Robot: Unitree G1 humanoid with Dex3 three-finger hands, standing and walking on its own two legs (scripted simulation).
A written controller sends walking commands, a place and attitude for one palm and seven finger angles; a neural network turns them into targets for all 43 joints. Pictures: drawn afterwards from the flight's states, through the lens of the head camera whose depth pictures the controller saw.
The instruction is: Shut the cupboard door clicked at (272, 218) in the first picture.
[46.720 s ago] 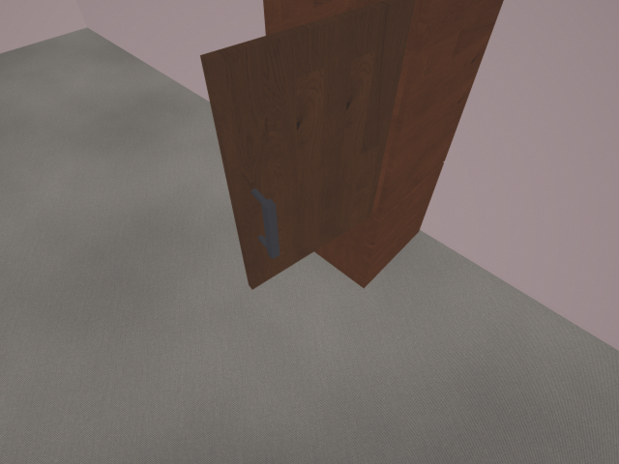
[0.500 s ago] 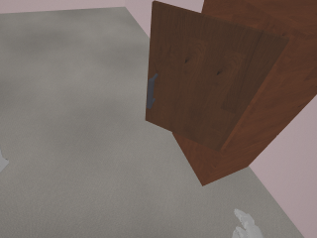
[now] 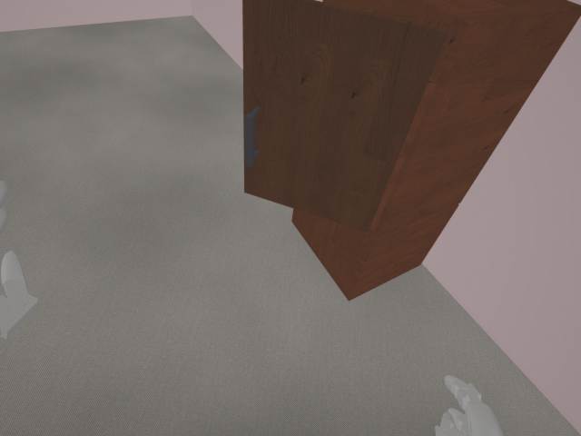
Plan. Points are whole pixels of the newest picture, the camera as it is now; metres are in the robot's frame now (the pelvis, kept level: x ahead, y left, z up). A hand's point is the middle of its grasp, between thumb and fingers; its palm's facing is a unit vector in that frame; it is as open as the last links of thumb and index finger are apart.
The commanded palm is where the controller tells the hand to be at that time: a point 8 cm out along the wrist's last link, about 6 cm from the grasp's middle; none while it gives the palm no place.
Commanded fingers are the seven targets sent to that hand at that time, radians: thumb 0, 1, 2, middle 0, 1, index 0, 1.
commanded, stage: stop stepping back and stand still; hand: left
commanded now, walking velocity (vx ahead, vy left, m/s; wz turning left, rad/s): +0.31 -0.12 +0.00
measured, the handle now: (253, 137) +0.85 +0.13 -0.09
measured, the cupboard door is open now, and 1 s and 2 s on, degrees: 41 41 41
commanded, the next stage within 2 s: let the arm hang, fingers relaxed in 1.22 s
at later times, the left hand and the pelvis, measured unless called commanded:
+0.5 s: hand out of the picture +0.07 +0.29 +0.17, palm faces +0.43 -0.81 -0.40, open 7.4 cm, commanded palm +0.01 +0.33 +0.18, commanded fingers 0.00 0.90 0.90 -0.20 -0.30 -0.20 -0.30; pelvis -0.13 +0.02 +0.00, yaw +1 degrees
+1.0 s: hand out of the picture +0.08 +0.33 +0.17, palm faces +0.51 -0.74 -0.44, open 7.4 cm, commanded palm +0.01 +0.35 +0.18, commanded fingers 0.00 0.90 0.90 -0.20 -0.30 -0.20 -0.30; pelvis -0.11 +0.05 -0.01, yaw +4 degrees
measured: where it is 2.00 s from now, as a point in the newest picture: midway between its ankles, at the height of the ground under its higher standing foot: outside the picture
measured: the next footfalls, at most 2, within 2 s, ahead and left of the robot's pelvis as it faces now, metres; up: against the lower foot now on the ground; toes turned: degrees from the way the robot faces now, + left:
left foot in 0.32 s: -0.03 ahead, +0.12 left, +0.00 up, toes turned +3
right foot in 0.62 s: -0.10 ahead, -0.07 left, +0.00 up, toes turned -1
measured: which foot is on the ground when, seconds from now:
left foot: down 0.00-0.12, up 0.14-0.30, down 0.32-0.62, up 0.64-0.86, down 0.88-1.00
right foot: down 0.00-0.32, up 0.34-0.60, down 0.62-1.00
